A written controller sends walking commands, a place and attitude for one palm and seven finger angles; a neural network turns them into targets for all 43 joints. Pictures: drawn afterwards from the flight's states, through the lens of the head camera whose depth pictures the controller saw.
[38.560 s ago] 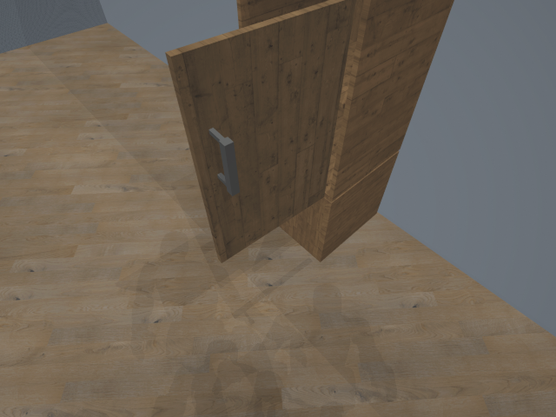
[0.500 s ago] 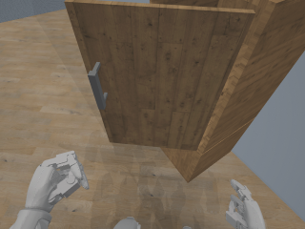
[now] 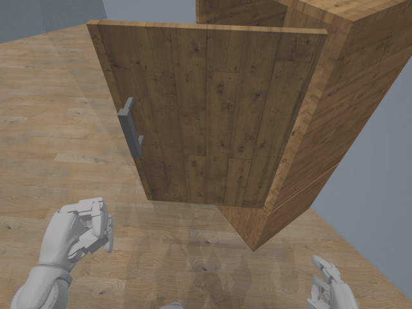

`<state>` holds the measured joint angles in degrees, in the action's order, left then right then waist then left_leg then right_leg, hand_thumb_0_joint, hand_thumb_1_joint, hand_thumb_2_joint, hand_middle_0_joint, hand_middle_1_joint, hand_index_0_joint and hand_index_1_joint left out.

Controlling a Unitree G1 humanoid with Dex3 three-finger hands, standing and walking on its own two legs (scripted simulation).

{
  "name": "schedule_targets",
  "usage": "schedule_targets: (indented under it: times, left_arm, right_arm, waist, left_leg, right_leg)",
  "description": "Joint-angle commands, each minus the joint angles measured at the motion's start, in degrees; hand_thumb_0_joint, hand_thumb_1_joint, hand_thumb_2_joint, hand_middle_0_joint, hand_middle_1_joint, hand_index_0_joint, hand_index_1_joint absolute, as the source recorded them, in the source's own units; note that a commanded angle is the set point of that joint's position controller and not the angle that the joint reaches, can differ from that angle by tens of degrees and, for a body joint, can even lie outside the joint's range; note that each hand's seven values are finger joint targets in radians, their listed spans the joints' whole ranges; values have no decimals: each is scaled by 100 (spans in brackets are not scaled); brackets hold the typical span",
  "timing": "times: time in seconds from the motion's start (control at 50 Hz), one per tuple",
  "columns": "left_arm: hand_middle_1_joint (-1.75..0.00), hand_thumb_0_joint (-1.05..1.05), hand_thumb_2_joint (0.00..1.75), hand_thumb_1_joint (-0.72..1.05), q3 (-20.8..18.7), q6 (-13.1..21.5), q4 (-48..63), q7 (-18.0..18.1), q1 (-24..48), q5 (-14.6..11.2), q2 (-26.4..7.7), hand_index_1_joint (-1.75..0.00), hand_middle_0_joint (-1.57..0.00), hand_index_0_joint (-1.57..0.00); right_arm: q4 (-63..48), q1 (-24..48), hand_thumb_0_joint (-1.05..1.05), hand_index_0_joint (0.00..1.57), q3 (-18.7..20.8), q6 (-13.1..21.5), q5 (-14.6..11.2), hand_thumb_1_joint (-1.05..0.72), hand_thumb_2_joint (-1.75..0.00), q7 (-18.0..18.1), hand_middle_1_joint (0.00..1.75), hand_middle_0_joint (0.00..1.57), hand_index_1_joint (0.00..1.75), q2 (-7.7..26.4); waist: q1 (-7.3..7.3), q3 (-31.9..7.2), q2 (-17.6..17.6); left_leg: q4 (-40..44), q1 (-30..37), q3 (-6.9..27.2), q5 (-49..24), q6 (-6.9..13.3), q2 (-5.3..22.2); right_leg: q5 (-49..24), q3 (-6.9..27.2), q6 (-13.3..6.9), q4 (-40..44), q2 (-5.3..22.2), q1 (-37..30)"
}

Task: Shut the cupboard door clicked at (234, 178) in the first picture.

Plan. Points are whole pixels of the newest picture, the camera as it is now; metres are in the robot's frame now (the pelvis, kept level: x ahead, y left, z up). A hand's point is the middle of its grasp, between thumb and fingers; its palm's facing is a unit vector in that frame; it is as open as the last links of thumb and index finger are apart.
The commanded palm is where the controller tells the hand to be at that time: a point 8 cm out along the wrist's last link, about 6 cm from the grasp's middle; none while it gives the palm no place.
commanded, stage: raise the hand and make a fist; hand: left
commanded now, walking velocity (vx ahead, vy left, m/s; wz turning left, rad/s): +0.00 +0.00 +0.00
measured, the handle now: (133, 128) +0.47 +0.20 +0.08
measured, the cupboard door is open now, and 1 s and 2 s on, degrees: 50 50 50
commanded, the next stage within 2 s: bring the fist close to the handle in 0.20 s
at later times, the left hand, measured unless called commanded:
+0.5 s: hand (112, 223) +0.25 +0.18 +0.08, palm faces -0.02 -1.00 -0.04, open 3.1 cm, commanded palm +0.23 +0.23 +0.08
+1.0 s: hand (131, 181) +0.33 +0.17 +0.08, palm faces -0.03 -1.00 -0.02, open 3.1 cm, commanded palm +0.31 +0.22 +0.08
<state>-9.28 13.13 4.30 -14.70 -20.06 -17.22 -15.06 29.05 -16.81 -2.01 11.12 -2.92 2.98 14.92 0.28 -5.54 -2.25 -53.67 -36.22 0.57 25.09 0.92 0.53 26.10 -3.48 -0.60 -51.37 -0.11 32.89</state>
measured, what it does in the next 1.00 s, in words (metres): stands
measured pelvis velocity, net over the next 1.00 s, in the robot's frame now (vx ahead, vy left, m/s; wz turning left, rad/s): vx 0.00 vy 0.00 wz -0.01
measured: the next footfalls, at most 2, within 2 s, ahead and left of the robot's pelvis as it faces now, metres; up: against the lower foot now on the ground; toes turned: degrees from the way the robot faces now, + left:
none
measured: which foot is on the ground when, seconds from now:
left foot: down 0.00-1.00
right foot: down 0.00-1.00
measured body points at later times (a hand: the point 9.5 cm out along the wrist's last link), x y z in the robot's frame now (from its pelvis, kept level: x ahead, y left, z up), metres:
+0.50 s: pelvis +0.00 -0.01 +0.00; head +0.03 -0.01 +0.45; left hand +0.24 +0.23 +0.08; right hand +0.18 -0.24 -0.08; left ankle +0.02 +0.11 -0.69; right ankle +0.00 -0.12 -0.69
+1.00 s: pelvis +0.00 +0.00 +0.00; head +0.04 -0.01 +0.45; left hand +0.33 +0.22 +0.08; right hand +0.14 -0.26 -0.09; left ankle +0.02 +0.11 -0.69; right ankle +0.00 -0.12 -0.69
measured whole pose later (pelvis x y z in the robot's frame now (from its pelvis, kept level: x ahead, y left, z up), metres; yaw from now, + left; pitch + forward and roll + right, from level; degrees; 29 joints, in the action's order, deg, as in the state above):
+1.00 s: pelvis +0.00 +0.00 +0.00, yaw -1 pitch +9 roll -1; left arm -10.1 14.3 -19.6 -12.2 7.0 -14.0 -14.9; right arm 33.8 -15.4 -1.4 7.7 -2.9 2.4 15.3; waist -1.1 -4.6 -1.5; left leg -51.3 -36.3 -0.5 23.7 0.6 0.6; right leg 25.1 -2.4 -0.9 -50.5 -0.1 34.0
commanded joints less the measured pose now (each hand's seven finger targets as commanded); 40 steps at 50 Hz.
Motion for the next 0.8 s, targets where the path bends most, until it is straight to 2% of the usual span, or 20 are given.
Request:
schedule_targets:
  times: [0.0, 0.02, 0.1, 0.12, 0.16, 0.22, 0.24, 0.28, 0.32, 0.34, 0.42, 0.44, 0.52, 0.6, 0.62, 0.68, 0.72, 0.74, 0.76, 0.78]
  left_arm:
    - [-150, 0, 90, 90, -438, 490, 1229, 51, 462, -86, -746, -150, -130, -130]
    - [-150, 0, 90, 90, -522, 513, 1245, 84, 483, -64, -860, -150, -130, -130]
    - [-150, 0, 90, 90, -404, 594, 1365, 77, 480, -63, -724, -150, -130, -130]
    - [-150, 0, 90, 90, -535, 579, 1282, 93, 451, -59, -861, -150, -130, -130]
    - [-150, 0, 90, 90, -396, 566, 1312, 48, 441, -75, -701, -150, -130, -130]
    - [-150, 0, 90, 90, -493, 503, 1197, 24, 415, -84, -805, -150, -130, -130]
    - [-150, 0, 90, 90, -375, 479, 1164, 7, 383, -78, -661, -150, -130, -130]
    - [-150, 0, 90, 90, -399, 496, 1249, -6, 463, -89, -698, -150, -130, -130]
    - [-150, 0, 90, 90, -466, 507, 1174, 34, 830, -65, -837, -150, -130, -130]
    - [-150, 0, 90, 90, -296, 514, 1188, 26, 997, -57, -668, -150, -130, -130]
    - [-150, 0, 90, 90, -422, 525, 853, 58, 1605, -21, -852, -150, -130, -130]
    - [-150, 0, 90, 90, -312, 511, 788, 48, 1679, -8, -721, -150, -130, -130]
    - [-150, 0, 90, 90, -494, 390, 373, 60, 2045, 1, -944, -150, -130, -130]
    - [-150, 0, 90, 90, -460, 364, 197, 69, 2166, -16, -803, -150, -130, -130]
    - [-150, 0, 90, 90, -632, 334, -1, 89, 2165, -7, -992, -150, -130, -130]
    - [-150, 0, 90, 90, -365, 386, -203, 112, 2743, 52, -736, -150, -130, -130]
    - [-150, 0, 90, 90, -562, 422, -366, 170, 3029, 79, -990, -150, -130, -130]
    - [-150, 0, 90, 90, -454, 446, -454, 175, 3050, 110, -854, -150, -130, -130]
    - [-150, 0, 90, 90, -291, 471, -428, 173, 3242, 126, -715, -150, -130, -130]
    - [-150, 0, 90, 90, -328, 471, -548, 190, 3424, 137, -776, -150, -130, -130]
  right_arm:
    - [-915, 443, 0, 20, 287, 400, 7, -90, -90, 45, 30, 20, 30, 657]
    - [-869, 436, 0, 20, 295, 397, 18, -90, -90, 48, 30, 20, 30, 684]
    - [-873, 429, 0, 20, 300, 414, 2, -90, -90, 34, 30, 20, 30, 655]
    - [-833, 416, 0, 20, 307, 401, 30, -90, -90, 41, 30, 20, 30, 670]
    - [-859, 422, 0, 20, 304, 393, 14, -90, -90, 35, 30, 20, 30, 660]
    - [-829, 406, 0, 20, 313, 360, 25, -90, -90, 40, 30, 20, 30, 677]
    - [-856, 415, 0, 20, 305, 348, 13, -90, -90, 37, 30, 20, 30, 653]
    - [-866, 423, 0, 20, 307, 342, 10, -90, -90, 40, 30, 20, 30, 658]
    - [-797, 416, 0, 20, 301, 324, 20, -90, -90, 61, 30, 20, 30, 694]
    - [-824, 437, 0, 20, 282, 330, 20, -90, -90, 64, 30, 20, 30, 675]
    - [-690, 423, 0, 20, 276, 319, 16, -90, -90, 89, 30, 20, 30, 719]
    - [-708, 449, 0, 20, 274, 323, 9, -90, -90, 79, 30, 20, 30, 690]
    - [-622, 430, 0, 20, 272, 274, 13, -90, -90, 92, 30, 20, 30, 738]
    - [-663, 458, 0, 20, 281, 227, 0, -90, -90, 54, 30, 20, 30, 697]
    - [-632, 432, 0, 20, 286, 196, 9, -90, -90, 57, 30, 20, 30, 731]
    - [-584, 462, 0, 20, 283, 153, -14, -90, -90, 32, 30, 20, 30, 717]
    - [-510, 437, 0, 20, 309, 135, 0, -90, -90, 45, 30, 20, 30, 757]
    - [-522, 437, 0, 20, 312, 122, -5, -90, -90, 35, 30, 20, 30, 742]
    - [-515, 449, 0, 20, 308, 124, -21, -90, -90, 24, 30, 20, 30, 731]
    - [-465, 415, 0, 20, 316, 117, -20, -90, -90, 26, 30, 20, 30, 739]
  waist:
    - [20, -738, -22]
    - [22, -759, 75]
    - [-3, -889, -157]
    - [-2, -886, 54]
    - [-27, -944, -56]
    - [-22, -889, 34]
    - [-46, -833, 79]
    - [-49, -871, 38]
    - [-108, -774, 110]
    - [-141, -800, 5]
    - [-169, -831, 48]
    - [-152, -927, -51]
    - [-121, -1019, 77]
    - [-35, -1213, -20]
    - [-15, -1135, 155]
    - [-126, -953, 91]
    - [-116, -992, 131]
    - [-120, -1062, 191]
    - [-144, -1106, 15]
    - [-176, -1080, 39]
  left_leg:
    - [913, 485, 145, -962, 36, -85]
    - [907, 475, 170, -983, 41, -70]
    - [882, 591, 132, -1073, 37, -81]
    - [848, 524, 146, -1138, 48, -76]
    - [821, 557, 116, -1215, 48, -84]
    - [780, 501, 111, -1253, 54, -88]
    - [798, 497, 99, -1252, 52, -82]
    - [813, 540, 120, -1238, 46, -77]
    - [778, 481, 134, -1147, 56, -69]
    - [767, 497, 114, -1087, 63, -82]
    - [770, 475, 142, -993, 57, -69]
    - [800, 542, 133, -997, 57, -79]
    - [812, 504, 115, -1077, 59, -80]
    - [907, 680, 65, -1326, 44, -95]
    - [898, 585, 75, -1353, 44, -83]
    - [959, 601, 51, -1158, 41, -86]
    - [946, 606, 64, -1101, 48, -73]
    - [979, 630, 46, -1110, 49, -77]
    - [980, 712, 36, -1119, 50, -80]
    - [978, 715, 44, -1096, 45, -73]
  right_leg:
    - [-1079, 126, -65, 779, -84, -377]
    - [-1077, 134, -78, 764, -97, -424]
    - [-1208, 124, -72, 725, -87, -389]
    - [-1295, 141, -67, 716, -94, -470]
    - [-1409, 142, -52, 702, -78, -453]
    - [-1492, 183, -42, 726, -80, -489]
    - [-1499, 152, -36, 730, -74, -472]
    - [-1478, 124, -39, 712, -79, -432]
    - [-1362, 164, -37, 736, -84, -363]
    - [-1299, 172, -24, 744, -69, -305]
    - [-1150, 200, -41, 753, -73, -270]
    - [-1154, 193, -44, 752, -64, -284]
    - [-1255, 258, -33, 814, -40, -450]
    - [-1590, 208, -40, 786, -30, -607]
    - [-1627, 227, -44, 798, -35, -682]
    - [-1416, 206, -28, 845, -33, -452]
    - [-1316, 260, -37, 878, -36, -468]
    - [-1326, 250, -33, 880, -26, -499]
    - [-1344, 240, -38, 864, -28, -439]
    - [-1338, 229, -36, 869, -32, -399]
